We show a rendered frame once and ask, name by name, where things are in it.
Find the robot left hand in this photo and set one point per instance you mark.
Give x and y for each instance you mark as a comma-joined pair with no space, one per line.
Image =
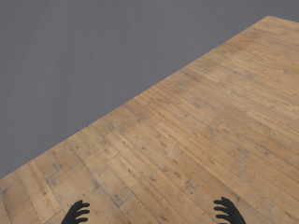
73,213

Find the robot right hand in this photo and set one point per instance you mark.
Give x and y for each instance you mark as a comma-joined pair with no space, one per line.
233,217

